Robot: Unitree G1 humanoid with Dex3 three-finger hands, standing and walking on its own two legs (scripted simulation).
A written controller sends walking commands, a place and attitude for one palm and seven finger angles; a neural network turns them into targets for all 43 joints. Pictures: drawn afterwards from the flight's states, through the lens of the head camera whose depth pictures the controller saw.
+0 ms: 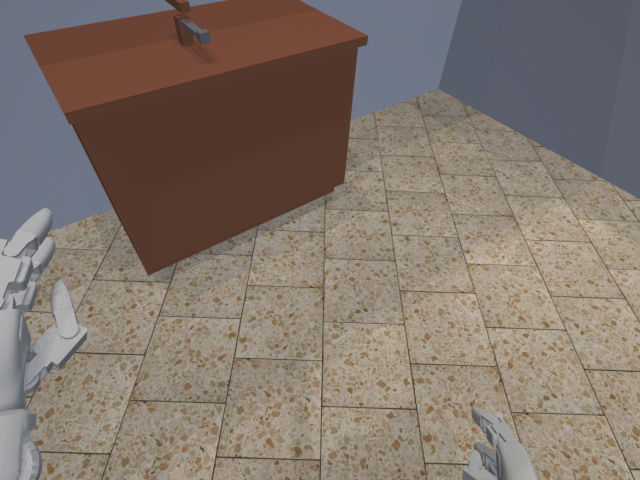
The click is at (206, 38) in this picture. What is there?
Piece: tap's lever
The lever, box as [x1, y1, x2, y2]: [196, 29, 210, 43]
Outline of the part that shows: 196,31 197,38 200,43 210,42 209,33 207,30 202,29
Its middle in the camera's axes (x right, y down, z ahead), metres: -0.33 -0.56 +1.06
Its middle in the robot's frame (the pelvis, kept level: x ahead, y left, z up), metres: +1.16 +0.40 +0.05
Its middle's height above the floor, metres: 0.82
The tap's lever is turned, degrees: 0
